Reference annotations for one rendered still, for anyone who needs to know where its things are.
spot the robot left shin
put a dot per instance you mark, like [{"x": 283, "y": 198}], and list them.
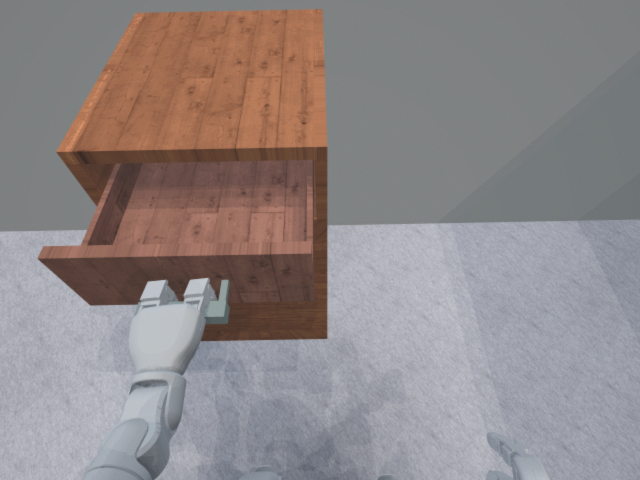
[{"x": 264, "y": 468}]

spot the right robot hand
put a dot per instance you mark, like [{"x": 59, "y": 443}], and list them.
[{"x": 515, "y": 454}]

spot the handle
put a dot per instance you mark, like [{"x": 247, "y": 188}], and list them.
[{"x": 216, "y": 312}]

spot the cabinet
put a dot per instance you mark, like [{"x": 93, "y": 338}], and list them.
[{"x": 215, "y": 86}]

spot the left robot hand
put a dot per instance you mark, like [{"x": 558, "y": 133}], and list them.
[{"x": 166, "y": 337}]

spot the drawer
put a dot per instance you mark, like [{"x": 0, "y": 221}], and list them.
[{"x": 249, "y": 222}]

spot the left robot forearm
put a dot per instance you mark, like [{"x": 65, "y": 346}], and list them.
[{"x": 137, "y": 448}]

